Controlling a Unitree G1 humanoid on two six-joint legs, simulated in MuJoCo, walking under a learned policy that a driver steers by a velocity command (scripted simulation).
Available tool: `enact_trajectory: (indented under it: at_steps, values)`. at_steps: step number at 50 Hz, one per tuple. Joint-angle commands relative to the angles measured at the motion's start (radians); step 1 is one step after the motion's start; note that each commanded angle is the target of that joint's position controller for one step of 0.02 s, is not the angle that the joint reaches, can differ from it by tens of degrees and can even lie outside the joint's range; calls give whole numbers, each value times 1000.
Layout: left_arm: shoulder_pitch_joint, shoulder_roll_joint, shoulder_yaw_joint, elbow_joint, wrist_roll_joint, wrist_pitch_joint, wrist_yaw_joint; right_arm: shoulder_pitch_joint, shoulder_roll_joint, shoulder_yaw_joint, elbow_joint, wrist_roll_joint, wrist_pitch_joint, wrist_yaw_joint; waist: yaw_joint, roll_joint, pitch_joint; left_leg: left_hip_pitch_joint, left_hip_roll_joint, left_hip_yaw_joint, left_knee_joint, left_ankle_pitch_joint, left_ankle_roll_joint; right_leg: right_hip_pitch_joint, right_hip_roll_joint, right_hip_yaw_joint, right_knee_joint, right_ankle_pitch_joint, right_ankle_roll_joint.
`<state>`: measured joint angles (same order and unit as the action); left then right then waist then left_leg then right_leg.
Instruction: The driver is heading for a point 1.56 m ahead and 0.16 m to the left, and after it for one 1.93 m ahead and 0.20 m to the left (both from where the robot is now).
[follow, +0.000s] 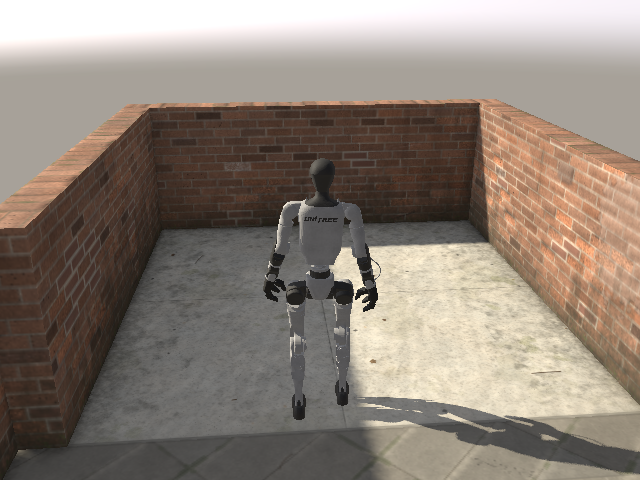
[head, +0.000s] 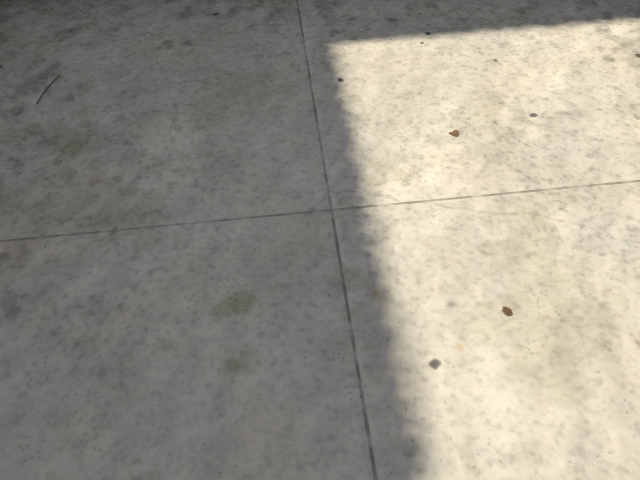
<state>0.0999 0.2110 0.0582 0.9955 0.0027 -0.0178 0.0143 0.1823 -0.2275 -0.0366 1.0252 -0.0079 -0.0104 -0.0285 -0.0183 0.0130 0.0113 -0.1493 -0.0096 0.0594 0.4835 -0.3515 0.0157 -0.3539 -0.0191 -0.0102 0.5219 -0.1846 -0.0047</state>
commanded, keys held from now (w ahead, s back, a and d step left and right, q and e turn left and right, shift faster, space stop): no key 0.56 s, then w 0.44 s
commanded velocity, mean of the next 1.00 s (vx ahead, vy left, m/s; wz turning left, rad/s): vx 0.13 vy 0.00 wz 0.00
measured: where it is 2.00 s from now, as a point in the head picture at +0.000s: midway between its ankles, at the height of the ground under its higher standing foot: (348, 416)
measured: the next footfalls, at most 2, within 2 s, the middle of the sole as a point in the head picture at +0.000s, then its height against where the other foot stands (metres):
left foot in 1.34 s outside the picture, level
right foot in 1.90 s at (396, 352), level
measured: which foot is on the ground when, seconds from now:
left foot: down 0.00-0.84, up 0.86-1.00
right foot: down 0.00-1.00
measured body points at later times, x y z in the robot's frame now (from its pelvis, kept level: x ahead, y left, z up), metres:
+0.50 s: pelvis +0.00 -0.01 +0.00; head +0.01 -0.01 +0.45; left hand +0.11 +0.24 -0.14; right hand +0.00 -0.25 -0.16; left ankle -0.06 +0.11 -0.73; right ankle +0.05 -0.12 -0.73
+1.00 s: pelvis +0.10 -0.05 +0.01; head +0.11 -0.07 +0.46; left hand +0.09 +0.20 -0.14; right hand +0.17 -0.32 -0.14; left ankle +0.07 +0.09 -0.64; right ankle +0.07 -0.13 -0.73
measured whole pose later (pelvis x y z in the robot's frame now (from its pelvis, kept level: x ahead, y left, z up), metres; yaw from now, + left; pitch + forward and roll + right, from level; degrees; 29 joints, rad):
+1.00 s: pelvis +0.10 -0.05 +0.01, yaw +0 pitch +0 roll +0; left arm 0.32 0.21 0.05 1.12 0.00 -0.10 -0.02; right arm 0.25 -0.25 -0.07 1.01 0.04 -0.09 -0.01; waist 0.03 0.03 0.00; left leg -0.51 0.08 0.00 1.17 -0.28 0.07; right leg -0.14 0.03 -0.08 0.41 -0.27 -0.06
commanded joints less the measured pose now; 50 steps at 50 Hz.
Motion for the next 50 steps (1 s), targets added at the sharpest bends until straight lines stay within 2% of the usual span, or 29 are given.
enact_trajectory:
  at_steps: [1,4,9,18,28,29,30,31,32,33,34,35,37,38,39,40,41,42,43,44,45,46,47,48,50]
  values:
    - [-7,118,21,-24,-3,-13,3,72,-103,-21,-4,3,7,-5,-5,-62,-94,-66,55,-42,-55,218,11,201,-78,86,-25,401,-88]
    - [-15,119,20,-11,-4,-8,8,70,-99,-21,10,4,7,-5,0,-38,-97,-60,57,-39,-47,246,5,218,-74,80,-11,421,-95]
    - [-34,115,19,3,-5,6,10,84,-88,-18,34,3,13,-8,0,-18,-66,-68,59,-36,-52,207,2,206,-62,70,-17,352,-93]
    - [-50,107,16,26,-4,22,14,114,-77,-8,62,0,7,-14,6,-15,-12,-110,64,-36,-81,104,0,196,-41,57,-44,209,-73]
    - [-42,101,11,53,-4,27,18,157,-55,0,77,-2,-3,-17,12,-15,22,-139,65,-37,-109,31,3,185,-30,55,-71,106,-61]
    - [-24,93,9,65,-3,28,19,181,-49,0,87,0,-3,-17,10,-10,6,-134,63,-36,-123,-66,9,187,-17,43,-72,-16,-60]
    - [-18,101,12,69,-8,29,20,188,-64,-6,87,6,-1,-19,10,7,28,-149,66,-49,-134,-180,27,158,5,23,-54,-175,-59]
    - [-16,111,17,68,-12,27,20,182,-87,-13,76,11,-1,-21,8,33,55,-160,83,-80,-149,-294,56,103,29,-2,-22,-321,-59]
    - [-38,112,18,59,-13,18,18,197,-102,-19,68,16,-4,-23,-7,50,88,-156,121,-137,-184,-392,88,29,42,-14,17,-387,-57]
    - [-73,101,16,41,-16,4,13,233,-124,-27,69,21,-13,-24,-27,90,117,-122,190,-236,-242,-461,129,-51,53,-40,92,-354,-50]
    - [-96,83,14,28,-23,-13,4,237,-159,-41,69,28,-24,-24,-30,152,154,-90,292,-361,-310,-483,177,-122,50,-71,203,-242,-48]
    - [-106,83,15,19,-24,-27,-4,226,-166,-47,66,28,-35,-24,-28,163,187,-71,360,-427,-328,-441,209,-186,5,-41,275,-209,-57]
    - [-99,82,16,11,-35,-49,-16,220,-135,-44,57,26,-56,-16,-18,140,199,14,368,-407,-296,-276,206,-273,-39,-14,300,-274,-75]
    - [-91,76,15,9,-40,-57,-22,212,-129,-43,51,32,-60,-10,-7,123,193,28,343,-357,-271,-211,185,-244,-43,-23,225,-280,-81]
    - [-58,69,16,19,-42,-63,-26,191,-131,-44,44,37,-59,-4,16,111,177,-9,302,-289,-240,-159,159,-134,-24,-59,118,-240,-81]
    - [20,69,22,51,-41,-65,-28,168,-136,-45,36,39,-57,2,53,105,145,-93,253,-221,-191,-95,137,50,22,-109,35,-149,-74]
    - [133,94,39,95,-37,-62,-27,160,-144,-45,28,33,-57,6,95,98,90,-169,207,-171,-102,66,119,234,68,-127,23,-89,-69]
    - [268,150,62,125,-35,-62,-25,125,-128,-39,11,31,-62,7,157,0,34,-258,140,-77,137,241,74,385,-14,19,-44,-102,-106]
    - [399,263,85,139,-32,-64,-23,125,-53,-20,-35,27,-77,5,175,-297,-50,-496,-1,40,523,90,-9,565,-258,481,-234,-206,-249]
    - [413,208,55,148,-15,-79,-33,81,-55,-22,-60,39,-91,4,163,-272,-92,-592,-20,-108,758,-196,-1,557,-376,757,-351,-266,-322]
    - [313,164,33,121,-14,-93,-32,58,-73,-29,-75,64,-101,12,112,-177,-9,-685,46,-156,857,-148,34,498,-382,672,-335,-308,-297]
    - [240,122,17,94,-12,-99,-36,50,-81,-31,-73,66,-106,19,83,-111,28,-689,94,-145,855,-50,62,434,-334,533,-335,-293,-254]
    - [192,111,6,77,-9,-101,-40,47,-82,-37,-68,57,-107,17,57,-68,62,-676,129,-133,791,40,73,368,-294,422,-353,-220,-222]
    - [173,99,-2,70,-5,-101,-41,50,-94,-47,-65,45,-101,16,37,-69,71,-622,155,-128,722,97,73,314,-254,328,-365,-124,-191]
    - [214,93,-10,77,1,-93,-32,58,-83,-53,-61,39,-85,21,27,-85,66,-566,160,-99,639,153,54,280,-207,216,-386,14,-176]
